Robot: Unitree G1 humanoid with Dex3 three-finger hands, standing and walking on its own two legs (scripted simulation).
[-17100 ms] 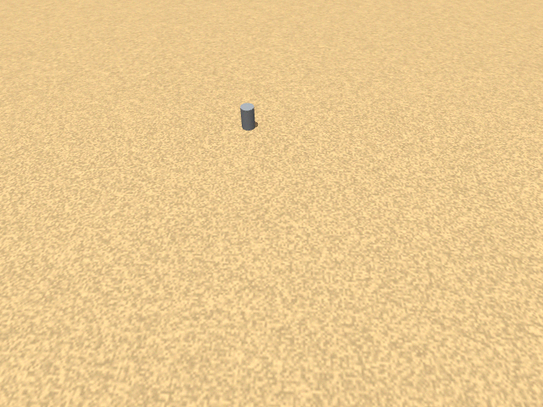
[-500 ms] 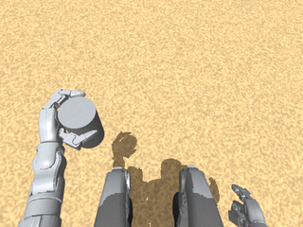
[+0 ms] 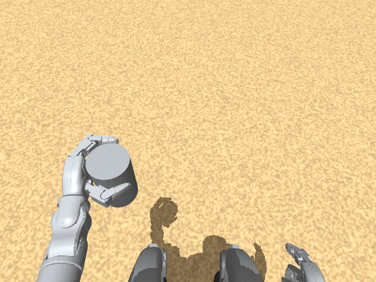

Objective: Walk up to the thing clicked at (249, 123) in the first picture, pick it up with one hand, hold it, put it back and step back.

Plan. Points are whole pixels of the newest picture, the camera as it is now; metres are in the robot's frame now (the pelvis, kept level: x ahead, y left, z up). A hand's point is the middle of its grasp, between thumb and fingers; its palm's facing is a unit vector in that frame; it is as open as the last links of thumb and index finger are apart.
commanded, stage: lift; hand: left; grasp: from the side
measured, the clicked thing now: (115, 177) +0.34 +0.18 -0.02
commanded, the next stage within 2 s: hold in 0.82 s
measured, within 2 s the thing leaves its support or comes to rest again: neither
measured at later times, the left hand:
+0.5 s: hand (109, 157) +0.34 +0.17 +0.07, palm faces +0.11 -0.99 -0.03, open 11.4 cm
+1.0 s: hand (108, 148) +0.35 +0.17 +0.10, palm faces +0.11 -0.99 -0.03, open 11.4 cm
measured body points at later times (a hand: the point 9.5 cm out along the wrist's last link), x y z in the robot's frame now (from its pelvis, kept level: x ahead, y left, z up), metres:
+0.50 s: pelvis +0.01 -0.01 +0.05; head +0.08 +0.00 +0.49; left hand +0.33 +0.22 +0.08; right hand +0.14 -0.25 -0.06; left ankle +0.03 +0.11 -0.63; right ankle +0.04 -0.14 -0.63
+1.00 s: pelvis +0.02 -0.01 +0.07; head +0.07 +0.00 +0.51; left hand +0.34 +0.22 +0.10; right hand +0.14 -0.26 -0.05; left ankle +0.03 +0.11 -0.63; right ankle +0.04 -0.14 -0.63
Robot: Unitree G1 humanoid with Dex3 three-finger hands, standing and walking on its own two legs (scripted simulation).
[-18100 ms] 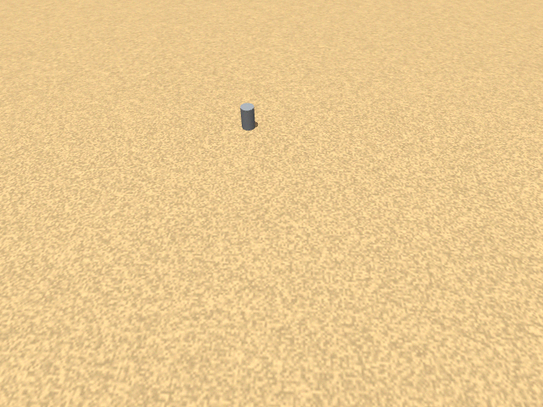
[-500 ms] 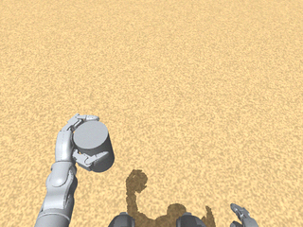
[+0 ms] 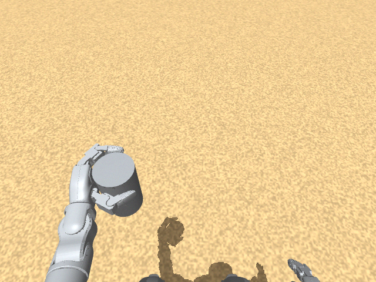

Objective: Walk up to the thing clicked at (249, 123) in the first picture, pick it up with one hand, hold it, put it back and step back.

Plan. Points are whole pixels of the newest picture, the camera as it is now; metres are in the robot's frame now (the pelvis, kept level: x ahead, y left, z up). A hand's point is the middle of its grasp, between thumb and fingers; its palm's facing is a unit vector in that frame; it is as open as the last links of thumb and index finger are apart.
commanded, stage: hold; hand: left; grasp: from the side
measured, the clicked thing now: (120, 186) +0.33 +0.17 -0.01
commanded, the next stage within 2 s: none
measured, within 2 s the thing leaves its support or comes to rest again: neither
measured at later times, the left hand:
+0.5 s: hand (111, 177) +0.32 +0.18 +0.05, palm faces +0.11 -0.99 -0.03, open 11.4 cm
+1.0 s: hand (111, 182) +0.31 +0.17 +0.05, palm faces +0.11 -0.99 -0.03, open 11.4 cm
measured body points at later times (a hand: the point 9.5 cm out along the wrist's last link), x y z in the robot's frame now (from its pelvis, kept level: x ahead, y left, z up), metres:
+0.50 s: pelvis +0.00 +0.00 +0.01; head +0.03 +0.01 +0.46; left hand +0.31 +0.23 +0.05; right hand +0.12 -0.24 -0.10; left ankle +0.00 +0.12 -0.69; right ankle +0.02 -0.13 -0.69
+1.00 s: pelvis -0.01 +0.00 +0.01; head +0.02 +0.01 +0.46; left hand +0.29 +0.22 +0.05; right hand +0.11 -0.24 -0.10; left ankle +0.00 +0.12 -0.69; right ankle +0.02 -0.13 -0.69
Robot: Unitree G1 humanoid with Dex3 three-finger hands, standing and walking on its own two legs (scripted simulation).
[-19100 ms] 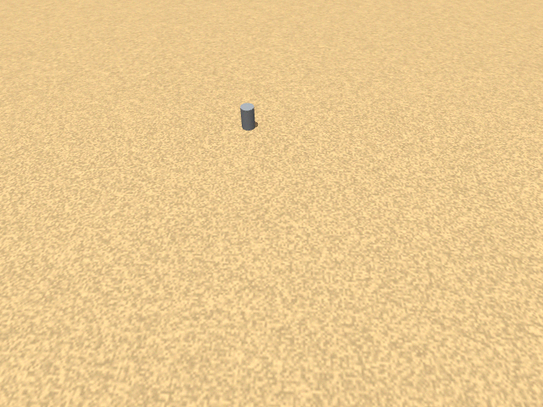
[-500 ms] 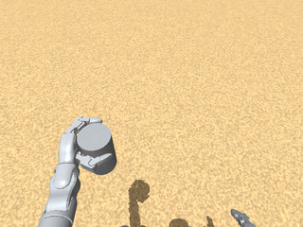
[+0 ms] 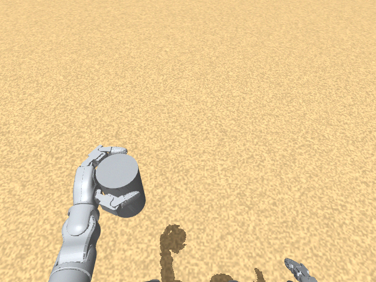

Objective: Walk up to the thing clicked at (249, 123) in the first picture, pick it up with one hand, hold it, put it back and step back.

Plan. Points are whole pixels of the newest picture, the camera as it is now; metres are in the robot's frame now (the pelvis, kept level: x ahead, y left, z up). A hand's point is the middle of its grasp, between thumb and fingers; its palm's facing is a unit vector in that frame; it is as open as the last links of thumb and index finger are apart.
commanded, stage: hold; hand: left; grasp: from the side
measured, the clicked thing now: (123, 187) +0.32 +0.17 +0.00
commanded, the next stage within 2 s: crouch in 1.52 s
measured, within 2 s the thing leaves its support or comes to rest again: neither
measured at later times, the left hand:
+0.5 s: hand (114, 180) +0.32 +0.18 +0.04, palm faces +0.11 -0.99 -0.03, open 11.4 cm
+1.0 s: hand (117, 180) +0.32 +0.17 +0.04, palm faces +0.10 -0.99 -0.02, open 11.4 cm
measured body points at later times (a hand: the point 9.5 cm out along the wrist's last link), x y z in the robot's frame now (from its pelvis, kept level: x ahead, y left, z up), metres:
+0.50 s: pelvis +0.00 +0.00 +0.00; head +0.03 +0.01 +0.45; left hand +0.31 +0.23 +0.04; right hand +0.13 -0.24 -0.10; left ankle +0.02 +0.12 -0.71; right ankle +0.03 -0.14 -0.71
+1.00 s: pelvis +0.00 +0.00 +0.00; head +0.03 +0.01 +0.45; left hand +0.31 +0.22 +0.04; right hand +0.12 -0.24 -0.11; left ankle +0.02 +0.12 -0.71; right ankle +0.03 -0.14 -0.71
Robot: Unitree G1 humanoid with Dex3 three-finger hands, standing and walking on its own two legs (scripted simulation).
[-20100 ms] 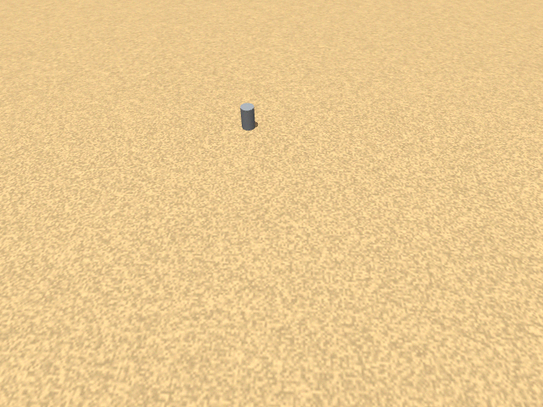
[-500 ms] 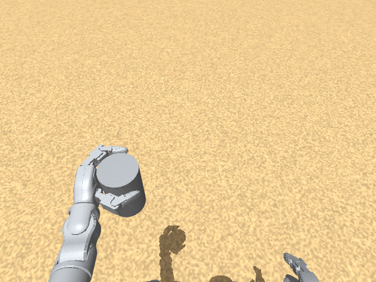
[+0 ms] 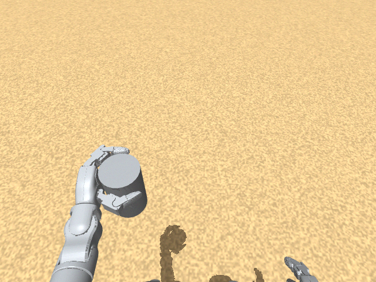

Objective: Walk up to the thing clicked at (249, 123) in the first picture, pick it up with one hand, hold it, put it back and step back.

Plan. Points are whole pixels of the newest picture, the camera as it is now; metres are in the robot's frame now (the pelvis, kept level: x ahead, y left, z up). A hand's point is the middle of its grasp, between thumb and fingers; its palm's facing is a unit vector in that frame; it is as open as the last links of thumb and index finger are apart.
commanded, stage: hold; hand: left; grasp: from the side
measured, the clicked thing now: (125, 187) +0.32 +0.16 +0.00
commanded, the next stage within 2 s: crouch in 0.52 s
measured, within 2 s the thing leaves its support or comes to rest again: neither
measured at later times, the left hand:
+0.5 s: hand (118, 182) +0.32 +0.17 +0.04, palm faces +0.10 -0.99 -0.03, open 11.4 cm
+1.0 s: hand (122, 191) +0.32 +0.17 -0.02, palm faces +0.12 -0.99 -0.01, open 11.3 cm
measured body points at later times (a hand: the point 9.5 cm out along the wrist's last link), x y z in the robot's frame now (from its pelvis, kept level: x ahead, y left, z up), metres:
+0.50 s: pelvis +0.00 +0.00 +0.00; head +0.02 +0.01 +0.45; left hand +0.31 +0.22 +0.04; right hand +0.12 -0.24 -0.10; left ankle +0.02 +0.12 -0.71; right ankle +0.03 -0.14 -0.71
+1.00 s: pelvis -0.01 +0.00 -0.02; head +0.05 +0.02 +0.42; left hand +0.31 +0.23 -0.02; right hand +0.12 -0.25 -0.13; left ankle +0.02 +0.12 -0.71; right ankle +0.03 -0.14 -0.71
